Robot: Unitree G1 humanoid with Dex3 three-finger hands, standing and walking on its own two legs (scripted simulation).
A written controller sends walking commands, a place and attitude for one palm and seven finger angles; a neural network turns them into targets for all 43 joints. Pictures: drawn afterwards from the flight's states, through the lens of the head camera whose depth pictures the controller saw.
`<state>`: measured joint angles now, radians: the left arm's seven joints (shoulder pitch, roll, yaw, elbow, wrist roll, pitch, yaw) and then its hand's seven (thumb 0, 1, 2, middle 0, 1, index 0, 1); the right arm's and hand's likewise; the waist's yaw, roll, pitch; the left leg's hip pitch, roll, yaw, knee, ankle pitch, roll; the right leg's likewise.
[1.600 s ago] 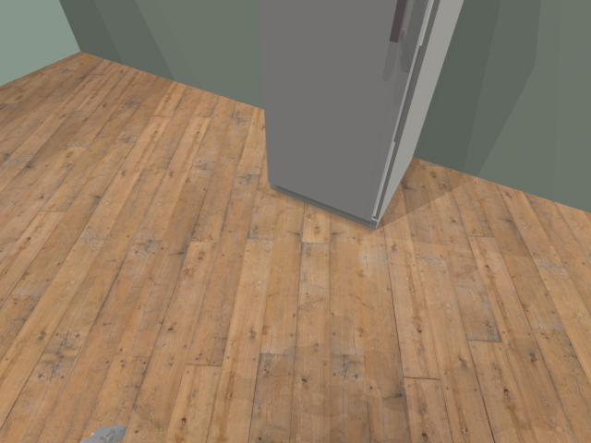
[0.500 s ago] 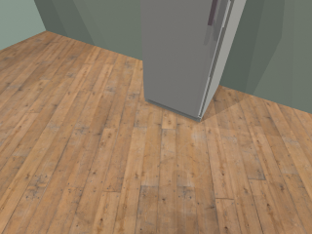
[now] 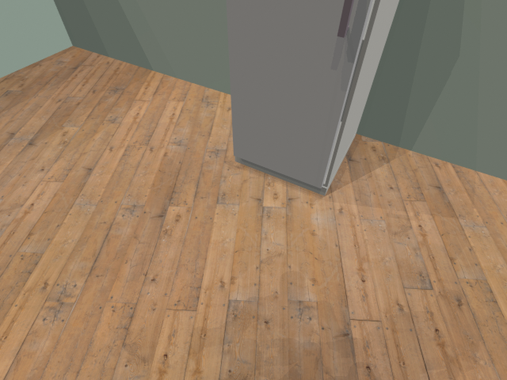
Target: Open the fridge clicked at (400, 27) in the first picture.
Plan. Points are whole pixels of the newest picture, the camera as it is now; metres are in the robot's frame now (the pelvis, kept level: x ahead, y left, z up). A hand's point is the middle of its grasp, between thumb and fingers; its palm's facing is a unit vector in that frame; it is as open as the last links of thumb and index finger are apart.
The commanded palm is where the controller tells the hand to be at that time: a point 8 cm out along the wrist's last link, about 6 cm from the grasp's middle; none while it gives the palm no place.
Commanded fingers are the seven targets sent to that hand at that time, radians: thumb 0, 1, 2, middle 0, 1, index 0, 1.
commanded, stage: walk to a spot facing it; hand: right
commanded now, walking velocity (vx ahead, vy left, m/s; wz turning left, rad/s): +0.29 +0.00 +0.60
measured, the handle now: out of the picture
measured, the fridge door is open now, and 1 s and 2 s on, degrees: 0 0 0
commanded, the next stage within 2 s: none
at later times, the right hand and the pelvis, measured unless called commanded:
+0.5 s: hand out of the picture +0.09 -0.16 -0.17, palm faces -0.16 +0.97 -0.16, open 7.4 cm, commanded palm none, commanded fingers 0.00 -0.90 -0.90 0.20 0.30 0.20 0.30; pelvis +0.11 +0.02 -0.01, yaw +14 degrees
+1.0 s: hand (317, 222) +0.52 -0.13 -0.16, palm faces -0.51 +0.84 -0.20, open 7.4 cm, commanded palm none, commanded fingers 0.00 -0.90 -0.90 0.20 0.30 0.20 0.30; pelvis +0.31 -0.02 +0.00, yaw +33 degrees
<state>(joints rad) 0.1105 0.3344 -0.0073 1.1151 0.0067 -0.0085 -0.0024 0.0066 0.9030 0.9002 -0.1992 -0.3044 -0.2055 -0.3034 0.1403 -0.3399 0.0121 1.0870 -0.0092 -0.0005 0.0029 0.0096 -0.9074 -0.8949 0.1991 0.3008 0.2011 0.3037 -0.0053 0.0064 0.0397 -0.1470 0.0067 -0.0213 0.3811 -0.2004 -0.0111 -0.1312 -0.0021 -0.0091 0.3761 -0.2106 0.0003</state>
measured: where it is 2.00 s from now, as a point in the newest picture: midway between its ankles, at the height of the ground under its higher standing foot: (214, 297)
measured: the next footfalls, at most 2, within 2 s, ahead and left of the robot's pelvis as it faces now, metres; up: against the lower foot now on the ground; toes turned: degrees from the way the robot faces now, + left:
right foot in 0.66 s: +0.36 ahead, -0.08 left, +0.00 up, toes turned +13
left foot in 1.28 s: +0.44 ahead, +0.23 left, +0.00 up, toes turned +50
